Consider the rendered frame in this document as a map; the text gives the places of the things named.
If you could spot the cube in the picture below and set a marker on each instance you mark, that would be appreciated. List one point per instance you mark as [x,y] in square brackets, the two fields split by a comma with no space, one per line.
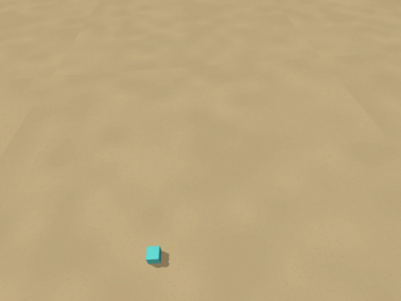
[153,254]

